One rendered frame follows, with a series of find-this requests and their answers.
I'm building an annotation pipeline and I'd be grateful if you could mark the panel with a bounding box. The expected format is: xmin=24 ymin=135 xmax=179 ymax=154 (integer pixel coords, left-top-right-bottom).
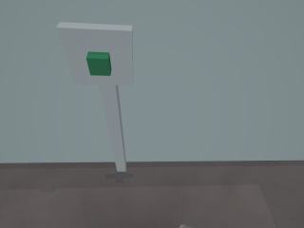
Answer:
xmin=56 ymin=22 xmax=134 ymax=172

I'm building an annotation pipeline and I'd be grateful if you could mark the button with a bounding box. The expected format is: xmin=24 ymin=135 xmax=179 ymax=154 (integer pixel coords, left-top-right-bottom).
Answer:
xmin=86 ymin=51 xmax=112 ymax=76

